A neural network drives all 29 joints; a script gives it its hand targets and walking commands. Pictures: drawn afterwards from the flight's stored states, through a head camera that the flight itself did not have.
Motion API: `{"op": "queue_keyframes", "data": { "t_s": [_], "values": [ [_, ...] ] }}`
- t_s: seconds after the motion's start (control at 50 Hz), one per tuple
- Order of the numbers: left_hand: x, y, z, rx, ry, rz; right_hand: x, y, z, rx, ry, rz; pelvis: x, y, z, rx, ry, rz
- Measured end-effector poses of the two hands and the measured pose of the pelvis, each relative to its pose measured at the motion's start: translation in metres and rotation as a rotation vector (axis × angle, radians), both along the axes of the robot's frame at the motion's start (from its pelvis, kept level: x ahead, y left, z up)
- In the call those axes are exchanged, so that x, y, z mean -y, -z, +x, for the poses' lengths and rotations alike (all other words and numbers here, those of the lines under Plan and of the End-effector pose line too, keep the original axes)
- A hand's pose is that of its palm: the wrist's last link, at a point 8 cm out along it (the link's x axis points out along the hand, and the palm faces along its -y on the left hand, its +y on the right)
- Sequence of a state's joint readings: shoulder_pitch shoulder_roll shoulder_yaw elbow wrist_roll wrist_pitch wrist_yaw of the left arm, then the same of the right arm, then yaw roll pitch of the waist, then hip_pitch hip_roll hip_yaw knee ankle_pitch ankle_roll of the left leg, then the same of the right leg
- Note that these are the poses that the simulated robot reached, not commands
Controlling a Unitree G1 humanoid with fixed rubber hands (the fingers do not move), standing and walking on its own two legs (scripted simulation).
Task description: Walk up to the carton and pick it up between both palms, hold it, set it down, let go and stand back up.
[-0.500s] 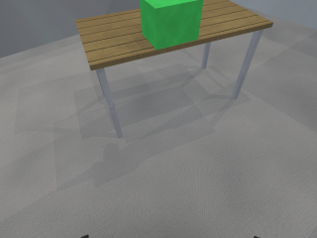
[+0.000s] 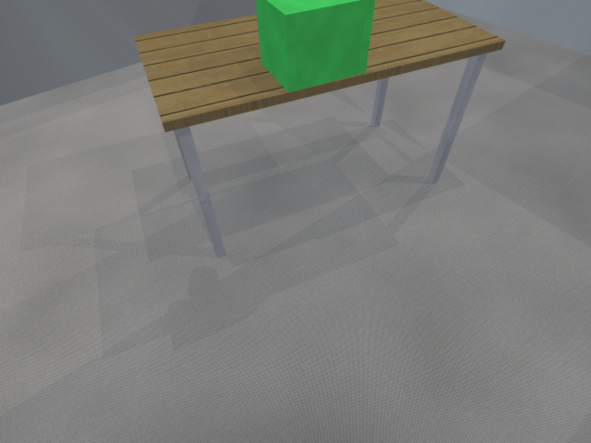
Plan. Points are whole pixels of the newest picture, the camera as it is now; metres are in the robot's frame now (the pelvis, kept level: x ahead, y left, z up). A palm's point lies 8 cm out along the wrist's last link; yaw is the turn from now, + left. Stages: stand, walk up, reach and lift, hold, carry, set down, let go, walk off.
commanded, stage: stand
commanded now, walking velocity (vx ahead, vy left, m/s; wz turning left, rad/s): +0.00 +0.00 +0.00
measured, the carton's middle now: (312, 33) +1.21 -0.03 +0.03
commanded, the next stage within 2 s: none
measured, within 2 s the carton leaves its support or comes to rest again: neither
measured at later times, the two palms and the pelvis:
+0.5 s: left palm out of the picture +0.07 +0.25 -0.11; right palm out of the picture +0.06 -0.25 -0.11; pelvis +0.00 +0.00 +0.00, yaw -1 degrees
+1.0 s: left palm out of the picture +0.07 +0.25 -0.12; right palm out of the picture +0.04 -0.25 -0.12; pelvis +0.00 +0.00 +0.00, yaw -2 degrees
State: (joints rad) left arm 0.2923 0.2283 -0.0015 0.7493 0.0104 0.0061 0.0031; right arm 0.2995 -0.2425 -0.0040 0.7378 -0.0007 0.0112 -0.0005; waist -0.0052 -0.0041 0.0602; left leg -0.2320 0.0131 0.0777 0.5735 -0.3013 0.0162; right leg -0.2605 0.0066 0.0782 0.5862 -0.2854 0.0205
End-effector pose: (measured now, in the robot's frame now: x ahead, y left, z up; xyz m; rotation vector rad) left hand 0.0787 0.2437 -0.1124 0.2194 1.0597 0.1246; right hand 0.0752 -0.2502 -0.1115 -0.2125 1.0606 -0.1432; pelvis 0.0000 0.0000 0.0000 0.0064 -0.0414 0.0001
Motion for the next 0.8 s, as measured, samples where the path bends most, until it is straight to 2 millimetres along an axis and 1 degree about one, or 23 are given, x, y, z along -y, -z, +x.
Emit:
{"op": "queue_keyframes", "data": {
  "t_s": [0.24,0.4,0.8],
  "values": [
    [-0.003,-0.001,-0.003,-0.014,0.000,0.007,-0.002,0.001,-0.004,-0.006,0.007,0.003,-0.003,-0.001,0.000,0.000,0.006,0.000],
    [-0.005,0.000,-0.008,-0.034,-0.001,0.012,-0.001,0.002,-0.010,-0.022,0.020,0.004,-0.003,-0.002,0.000,0.000,0.014,0.002],
    [-0.004,0.004,-0.013,-0.071,0.006,0.010,0.001,0.005,-0.028,-0.072,0.045,-0.004,-0.004,-0.003,-0.001,-0.004,0.025,0.004]
  ]
}}
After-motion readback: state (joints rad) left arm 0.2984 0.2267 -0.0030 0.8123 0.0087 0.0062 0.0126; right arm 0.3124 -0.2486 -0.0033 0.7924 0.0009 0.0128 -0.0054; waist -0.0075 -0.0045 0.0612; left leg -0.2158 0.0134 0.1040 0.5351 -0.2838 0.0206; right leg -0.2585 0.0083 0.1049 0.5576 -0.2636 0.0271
